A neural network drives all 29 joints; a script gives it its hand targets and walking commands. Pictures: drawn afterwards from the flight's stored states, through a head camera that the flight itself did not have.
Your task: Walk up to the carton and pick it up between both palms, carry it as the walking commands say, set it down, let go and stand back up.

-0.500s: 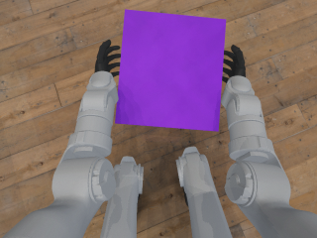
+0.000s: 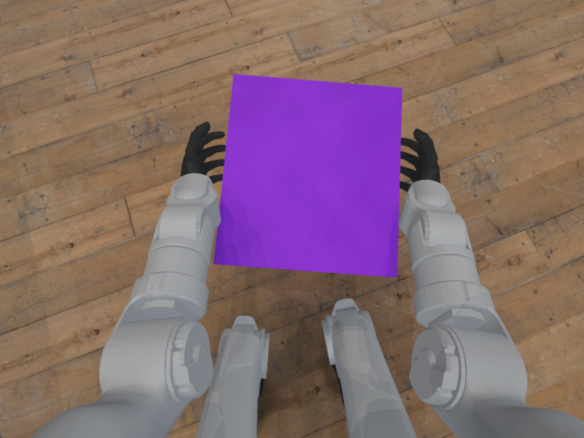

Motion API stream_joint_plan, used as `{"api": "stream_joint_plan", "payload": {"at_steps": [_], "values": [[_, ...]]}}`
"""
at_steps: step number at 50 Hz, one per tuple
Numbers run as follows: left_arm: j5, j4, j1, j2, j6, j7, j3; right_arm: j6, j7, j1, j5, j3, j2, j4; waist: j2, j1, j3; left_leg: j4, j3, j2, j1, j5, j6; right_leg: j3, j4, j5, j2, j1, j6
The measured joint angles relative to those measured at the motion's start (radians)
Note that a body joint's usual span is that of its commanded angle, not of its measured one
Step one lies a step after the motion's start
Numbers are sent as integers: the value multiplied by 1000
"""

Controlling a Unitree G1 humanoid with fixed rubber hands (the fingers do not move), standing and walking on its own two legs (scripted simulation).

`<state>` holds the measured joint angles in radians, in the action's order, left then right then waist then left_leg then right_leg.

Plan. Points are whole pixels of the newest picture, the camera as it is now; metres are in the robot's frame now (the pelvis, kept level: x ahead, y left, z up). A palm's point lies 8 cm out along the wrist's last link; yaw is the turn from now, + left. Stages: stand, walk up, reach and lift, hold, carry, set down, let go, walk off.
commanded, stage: reach and lift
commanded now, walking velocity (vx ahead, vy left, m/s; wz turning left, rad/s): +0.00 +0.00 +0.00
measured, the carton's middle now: (307, 189) +0.47 -0.05 -0.13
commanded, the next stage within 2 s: none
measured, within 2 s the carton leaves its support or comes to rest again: neither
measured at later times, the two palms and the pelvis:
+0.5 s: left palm (177, 170) +0.45 +0.11 +0.02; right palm (446, 177) +0.41 -0.20 +0.02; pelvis +0.02 +0.00 +0.07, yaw +0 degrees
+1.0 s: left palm (146, 158) +0.43 +0.12 +0.10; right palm (485, 166) +0.39 -0.20 +0.10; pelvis +0.05 +0.00 +0.14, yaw -1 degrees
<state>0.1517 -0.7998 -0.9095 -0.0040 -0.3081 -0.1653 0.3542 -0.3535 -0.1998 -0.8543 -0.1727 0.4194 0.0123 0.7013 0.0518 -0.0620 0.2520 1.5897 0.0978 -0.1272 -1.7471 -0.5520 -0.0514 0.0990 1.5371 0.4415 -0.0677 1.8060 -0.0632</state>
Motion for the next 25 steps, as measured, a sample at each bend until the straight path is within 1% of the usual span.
{"api": "stream_joint_plan", "payload": {"at_steps": [25], "values": [[16, 35, 167, -39, 25, 30, -9, 32, 7, 164, -7, -13, 49, -35, -11, 1, 12, -256, 18, 14, 304, 47, 10, 10, -247, -36, -1, -305, 12]]}}
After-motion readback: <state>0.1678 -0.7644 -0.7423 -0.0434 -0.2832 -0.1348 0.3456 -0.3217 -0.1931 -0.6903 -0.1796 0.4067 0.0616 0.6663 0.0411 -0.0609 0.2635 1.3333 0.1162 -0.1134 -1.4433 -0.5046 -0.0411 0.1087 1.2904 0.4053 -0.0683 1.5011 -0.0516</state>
